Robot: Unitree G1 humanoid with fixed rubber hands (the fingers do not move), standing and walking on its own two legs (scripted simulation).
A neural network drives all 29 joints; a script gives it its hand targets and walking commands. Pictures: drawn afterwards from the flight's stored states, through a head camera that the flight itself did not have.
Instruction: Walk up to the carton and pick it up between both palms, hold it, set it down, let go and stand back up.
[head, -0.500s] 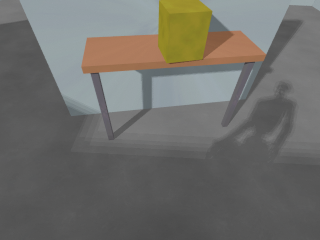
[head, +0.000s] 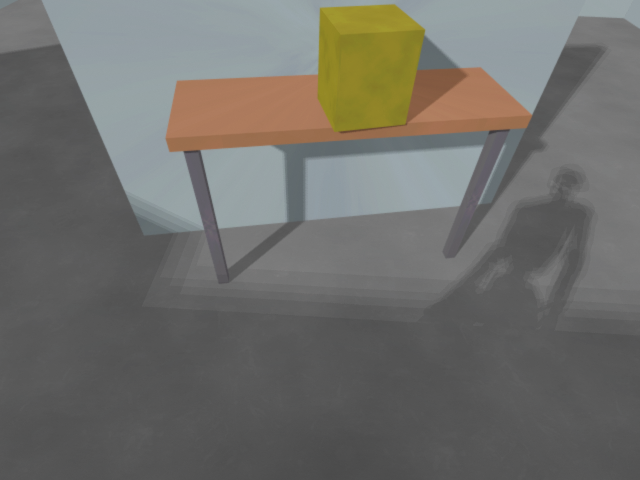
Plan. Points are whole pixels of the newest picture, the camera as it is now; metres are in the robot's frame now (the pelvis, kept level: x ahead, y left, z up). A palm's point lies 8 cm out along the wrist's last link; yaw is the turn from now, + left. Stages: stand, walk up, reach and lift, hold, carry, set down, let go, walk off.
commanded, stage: stand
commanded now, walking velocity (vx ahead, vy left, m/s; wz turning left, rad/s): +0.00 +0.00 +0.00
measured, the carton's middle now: (364, 68) +1.12 -0.11 +0.03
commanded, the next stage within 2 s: none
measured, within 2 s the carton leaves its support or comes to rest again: neither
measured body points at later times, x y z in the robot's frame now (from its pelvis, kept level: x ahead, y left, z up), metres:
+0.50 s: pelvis -0.01 +0.00 +0.00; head -0.01 +0.00 +0.45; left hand -0.02 +0.21 -0.16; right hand -0.03 -0.21 -0.16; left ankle +0.01 +0.12 -0.74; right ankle +0.01 -0.12 -0.74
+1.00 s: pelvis -0.01 -0.01 +0.00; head -0.01 -0.01 +0.45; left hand -0.03 +0.20 -0.16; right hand -0.04 -0.21 -0.16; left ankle +0.01 +0.12 -0.74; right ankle +0.01 -0.12 -0.74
